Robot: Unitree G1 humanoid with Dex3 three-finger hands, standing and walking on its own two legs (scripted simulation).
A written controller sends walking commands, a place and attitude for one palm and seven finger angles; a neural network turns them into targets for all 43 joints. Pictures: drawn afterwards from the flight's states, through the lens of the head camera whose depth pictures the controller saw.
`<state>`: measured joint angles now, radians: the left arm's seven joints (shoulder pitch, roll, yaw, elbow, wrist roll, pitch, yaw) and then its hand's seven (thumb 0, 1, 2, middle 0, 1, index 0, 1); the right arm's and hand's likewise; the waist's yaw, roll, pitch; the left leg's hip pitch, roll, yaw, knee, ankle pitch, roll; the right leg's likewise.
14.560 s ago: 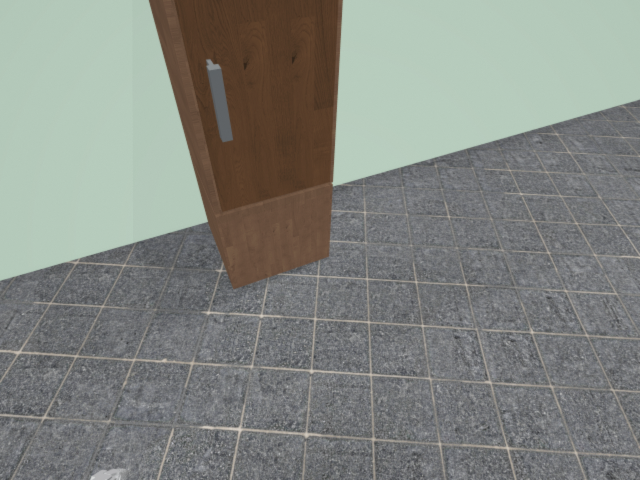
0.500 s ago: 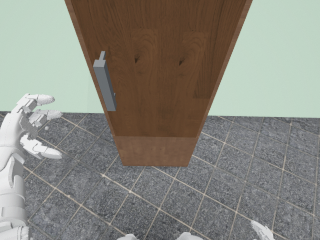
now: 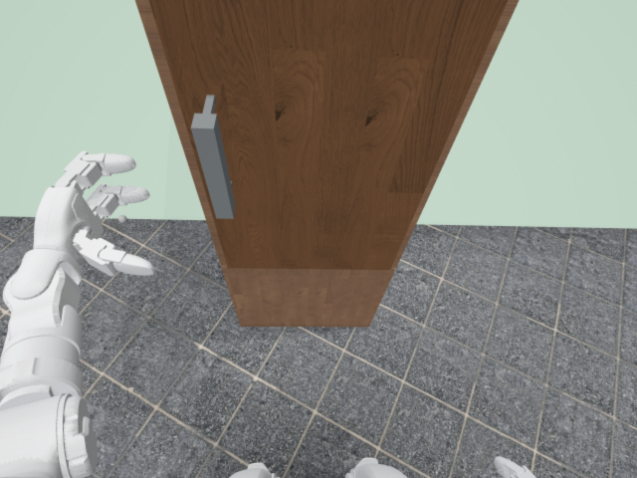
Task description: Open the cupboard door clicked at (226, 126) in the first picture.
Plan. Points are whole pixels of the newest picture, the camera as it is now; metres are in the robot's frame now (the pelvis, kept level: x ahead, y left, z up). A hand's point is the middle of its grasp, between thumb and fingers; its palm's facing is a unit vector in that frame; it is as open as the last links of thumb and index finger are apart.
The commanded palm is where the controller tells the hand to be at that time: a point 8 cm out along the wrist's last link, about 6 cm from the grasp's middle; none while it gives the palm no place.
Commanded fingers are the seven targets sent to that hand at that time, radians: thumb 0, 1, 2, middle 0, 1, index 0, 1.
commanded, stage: move the hooked fingers beside the handle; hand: left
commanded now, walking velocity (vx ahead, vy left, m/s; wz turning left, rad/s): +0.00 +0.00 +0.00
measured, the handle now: (218, 161) +0.52 +0.14 +0.06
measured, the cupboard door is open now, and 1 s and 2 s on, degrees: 0 0 0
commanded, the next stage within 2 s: slide the fingers in behind the handle in 1.28 s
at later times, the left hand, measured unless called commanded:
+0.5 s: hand (162, 178) +0.48 +0.21 +0.07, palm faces +0.00 -1.00 +0.00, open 14.0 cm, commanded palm +0.45 +0.26 +0.07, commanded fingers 0.00 -0.50 0.30 -0.30 -1.20 -0.30 -1.20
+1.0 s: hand (152, 183) +0.47 +0.22 +0.07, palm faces -0.01 -1.00 +0.00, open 14.0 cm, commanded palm +0.45 +0.27 +0.06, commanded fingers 0.00 -0.50 0.30 -0.30 -1.20 -0.30 -1.20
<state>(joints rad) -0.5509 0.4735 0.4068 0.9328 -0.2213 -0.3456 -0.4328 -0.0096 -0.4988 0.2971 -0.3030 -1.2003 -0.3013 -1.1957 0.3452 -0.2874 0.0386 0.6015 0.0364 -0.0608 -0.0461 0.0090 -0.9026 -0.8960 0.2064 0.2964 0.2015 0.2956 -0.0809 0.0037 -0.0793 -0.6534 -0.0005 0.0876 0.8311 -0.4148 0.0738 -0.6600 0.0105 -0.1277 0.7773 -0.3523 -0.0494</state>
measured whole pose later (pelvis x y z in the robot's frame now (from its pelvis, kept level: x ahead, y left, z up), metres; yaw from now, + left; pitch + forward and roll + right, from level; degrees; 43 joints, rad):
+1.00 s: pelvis +0.01 -0.01 -0.01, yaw +0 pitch +17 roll -2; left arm -0.76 0.54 0.40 1.14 -0.17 -0.38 -0.38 -0.01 -0.50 0.30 -0.30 -1.20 -0.30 -1.20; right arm 0.38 -0.28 0.04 0.60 0.03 0.07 -0.03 0.01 -0.90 -0.90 0.21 0.30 0.20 0.30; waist -0.13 0.01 -0.10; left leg -0.74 0.02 0.08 0.88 -0.44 0.07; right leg -0.74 0.03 -0.14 0.80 -0.37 -0.06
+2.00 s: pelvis +0.00 +0.00 -0.01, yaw -1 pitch +17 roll -2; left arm -0.79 0.41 0.36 1.14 -0.13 -0.42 -0.22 -0.01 -0.50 0.30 -0.30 -1.20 -0.30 -1.20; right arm 0.39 -0.27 0.04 0.61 0.01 0.05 0.00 0.01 -0.90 -0.90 0.21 0.30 0.20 0.30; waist -0.14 0.02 -0.10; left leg -0.77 0.01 0.09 0.91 -0.45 0.08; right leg -0.78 0.02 -0.12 0.86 -0.38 -0.05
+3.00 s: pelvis +0.00 -0.02 -0.01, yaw +0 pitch +16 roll -1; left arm -0.77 0.37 0.32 1.12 -0.13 -0.44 -0.18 -0.01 -0.50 0.30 -0.30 -1.20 -0.31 -1.20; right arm 0.39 -0.27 0.03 0.62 0.02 0.04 0.01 0.01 -0.91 -0.90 0.20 0.30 0.20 0.30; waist -0.13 0.02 -0.10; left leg -0.75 0.02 0.08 0.89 -0.43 0.04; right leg -0.76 0.03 -0.13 0.84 -0.37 -0.08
